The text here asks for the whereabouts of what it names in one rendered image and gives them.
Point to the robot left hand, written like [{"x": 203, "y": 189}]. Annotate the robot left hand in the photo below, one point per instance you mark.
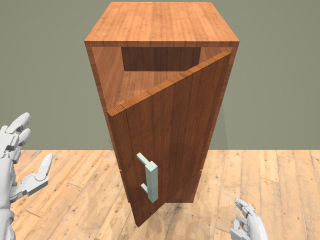
[{"x": 12, "y": 140}]

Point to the handle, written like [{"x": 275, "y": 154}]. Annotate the handle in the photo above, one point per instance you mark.
[{"x": 151, "y": 171}]

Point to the robot right hand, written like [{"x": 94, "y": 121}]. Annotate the robot right hand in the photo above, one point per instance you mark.
[{"x": 253, "y": 226}]

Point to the robot left forearm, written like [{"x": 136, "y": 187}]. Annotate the robot left forearm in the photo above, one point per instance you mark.
[{"x": 6, "y": 219}]

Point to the cupboard door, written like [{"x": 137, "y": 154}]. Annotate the cupboard door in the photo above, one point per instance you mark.
[{"x": 170, "y": 125}]

